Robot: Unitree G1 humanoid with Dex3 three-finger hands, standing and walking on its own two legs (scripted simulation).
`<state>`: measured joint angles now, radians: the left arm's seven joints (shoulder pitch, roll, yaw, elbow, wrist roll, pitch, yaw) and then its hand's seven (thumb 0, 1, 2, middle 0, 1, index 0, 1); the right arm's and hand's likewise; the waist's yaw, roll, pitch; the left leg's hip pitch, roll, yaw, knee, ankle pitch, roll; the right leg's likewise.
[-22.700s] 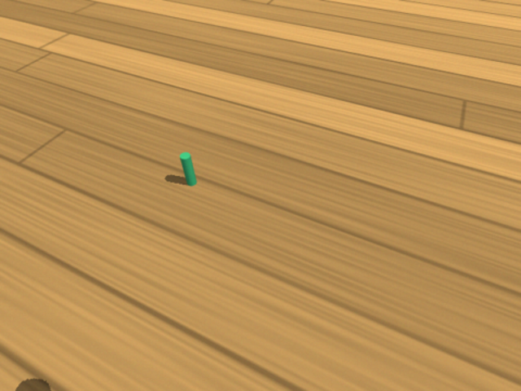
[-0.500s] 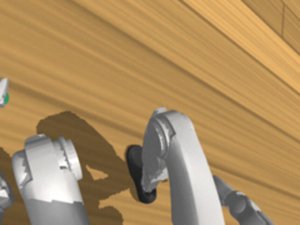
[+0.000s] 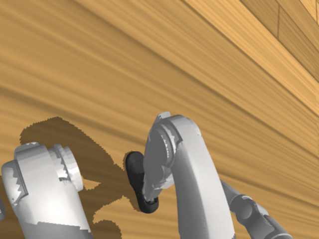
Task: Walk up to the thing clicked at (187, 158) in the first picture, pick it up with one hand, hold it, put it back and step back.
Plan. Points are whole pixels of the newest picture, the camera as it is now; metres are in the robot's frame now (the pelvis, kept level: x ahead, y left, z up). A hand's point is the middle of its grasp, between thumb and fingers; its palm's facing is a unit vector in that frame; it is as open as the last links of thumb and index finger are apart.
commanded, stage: lower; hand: left
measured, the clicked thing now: out of the picture +0.45 +0.27 -0.18
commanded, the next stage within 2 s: loosen in 0.26 s
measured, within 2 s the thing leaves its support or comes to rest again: rests again in 0.30 s
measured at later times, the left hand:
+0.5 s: hand out of the picture +0.45 +0.26 -0.18, palm faces +0.29 -0.96 -0.02, open 7.1 cm
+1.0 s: hand out of the picture +0.45 +0.26 -0.18, palm faces +0.30 -0.96 +0.02, open 13.6 cm
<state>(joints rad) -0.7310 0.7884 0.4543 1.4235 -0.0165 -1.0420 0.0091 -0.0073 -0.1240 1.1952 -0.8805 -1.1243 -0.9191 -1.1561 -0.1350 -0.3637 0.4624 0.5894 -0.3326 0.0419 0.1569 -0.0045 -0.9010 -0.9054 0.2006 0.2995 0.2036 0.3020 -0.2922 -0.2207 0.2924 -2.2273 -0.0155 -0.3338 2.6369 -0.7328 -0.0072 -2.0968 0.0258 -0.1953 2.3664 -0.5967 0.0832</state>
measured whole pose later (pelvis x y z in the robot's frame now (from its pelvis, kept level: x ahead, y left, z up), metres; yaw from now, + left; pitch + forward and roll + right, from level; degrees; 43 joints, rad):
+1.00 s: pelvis +0.00 +0.00 +0.00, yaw -1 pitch +14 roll -19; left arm -0.73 0.83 0.45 1.48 -0.06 -1.11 0.00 0.00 -0.30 0.31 -0.50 -0.38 -0.48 -0.38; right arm -0.17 -0.37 0.52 0.56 -0.35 0.04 0.15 -0.01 -0.91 -0.90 0.20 0.30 0.21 0.30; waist -0.30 -0.25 0.31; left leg -2.21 -0.01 -0.37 2.65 -0.73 0.00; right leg -2.07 0.04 -0.22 2.35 -0.58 0.09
